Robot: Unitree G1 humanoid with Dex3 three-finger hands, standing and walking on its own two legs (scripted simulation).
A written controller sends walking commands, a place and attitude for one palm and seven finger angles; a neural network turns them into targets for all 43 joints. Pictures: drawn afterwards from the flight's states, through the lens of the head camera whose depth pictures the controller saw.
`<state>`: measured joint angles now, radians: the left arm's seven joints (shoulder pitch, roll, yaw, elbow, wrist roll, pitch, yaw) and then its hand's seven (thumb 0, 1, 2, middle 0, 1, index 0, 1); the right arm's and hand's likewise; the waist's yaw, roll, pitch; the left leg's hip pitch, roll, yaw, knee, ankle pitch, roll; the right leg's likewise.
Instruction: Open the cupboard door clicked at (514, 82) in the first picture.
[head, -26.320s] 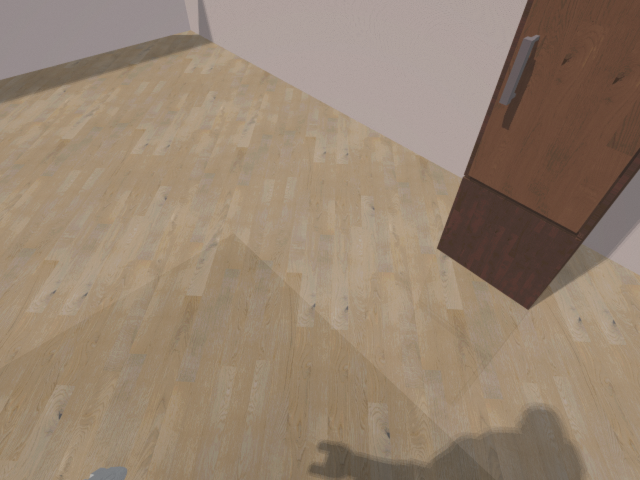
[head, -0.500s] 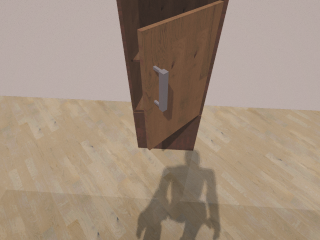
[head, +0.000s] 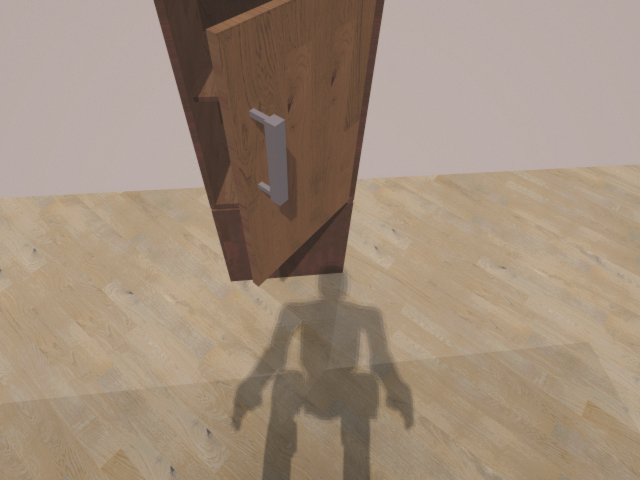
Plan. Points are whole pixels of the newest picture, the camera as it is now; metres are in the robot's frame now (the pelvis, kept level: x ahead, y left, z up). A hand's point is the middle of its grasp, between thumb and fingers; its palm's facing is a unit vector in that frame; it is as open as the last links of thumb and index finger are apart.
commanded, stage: walk to a spot facing it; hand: left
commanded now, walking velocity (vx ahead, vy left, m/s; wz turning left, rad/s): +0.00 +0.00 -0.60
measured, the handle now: (268, 159) +0.58 +0.14 +0.04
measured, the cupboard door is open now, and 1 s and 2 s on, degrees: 45 45 45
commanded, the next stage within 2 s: none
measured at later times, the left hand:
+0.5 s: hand out of the picture +0.11 +0.12 -0.16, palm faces -0.25 -0.94 -0.24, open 7.4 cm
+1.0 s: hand (298, 445) +0.19 +0.04 -0.16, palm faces -0.54 -0.79 -0.29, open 7.4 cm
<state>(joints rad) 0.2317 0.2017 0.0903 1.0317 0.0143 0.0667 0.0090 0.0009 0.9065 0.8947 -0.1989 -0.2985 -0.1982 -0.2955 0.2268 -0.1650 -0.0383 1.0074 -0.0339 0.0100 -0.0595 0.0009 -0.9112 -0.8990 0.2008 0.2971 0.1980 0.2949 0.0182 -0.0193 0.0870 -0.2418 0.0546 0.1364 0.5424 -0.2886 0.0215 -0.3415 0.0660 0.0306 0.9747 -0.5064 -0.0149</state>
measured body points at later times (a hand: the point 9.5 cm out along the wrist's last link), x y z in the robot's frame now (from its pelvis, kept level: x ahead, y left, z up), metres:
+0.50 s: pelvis -0.01 -0.05 +0.00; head +0.04 -0.08 +0.45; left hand +0.13 +0.16 -0.14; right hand +0.01 -0.33 -0.14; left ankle +0.02 +0.09 -0.68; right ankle -0.02 -0.16 -0.73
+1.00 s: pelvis -0.02 -0.08 -0.01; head +0.02 -0.13 +0.43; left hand +0.22 +0.09 -0.14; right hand -0.14 -0.31 -0.17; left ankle +0.03 +0.07 -0.69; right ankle -0.07 -0.17 -0.74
